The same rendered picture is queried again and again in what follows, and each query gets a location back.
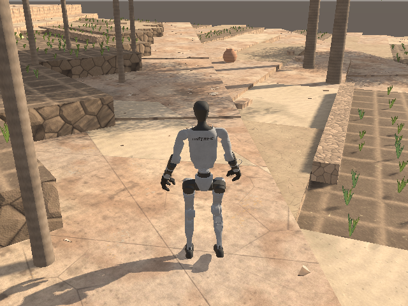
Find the robot left forearm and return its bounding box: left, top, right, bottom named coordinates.
left=163, top=154, right=177, bottom=179

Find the robot left upper arm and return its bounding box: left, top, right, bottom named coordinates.
left=171, top=129, right=189, bottom=164

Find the humanoid robot torso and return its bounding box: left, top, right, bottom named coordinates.
left=188, top=125, right=217, bottom=191

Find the left robot hand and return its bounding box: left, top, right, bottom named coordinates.
left=161, top=176, right=175, bottom=191

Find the robot right thigh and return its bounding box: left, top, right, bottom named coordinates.
left=211, top=177, right=226, bottom=216

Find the right robot hand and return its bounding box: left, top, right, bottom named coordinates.
left=226, top=170, right=241, bottom=181

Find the robot right forearm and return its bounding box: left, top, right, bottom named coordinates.
left=228, top=152, right=240, bottom=172

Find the robot right upper arm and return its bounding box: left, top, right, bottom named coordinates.
left=215, top=127, right=234, bottom=162

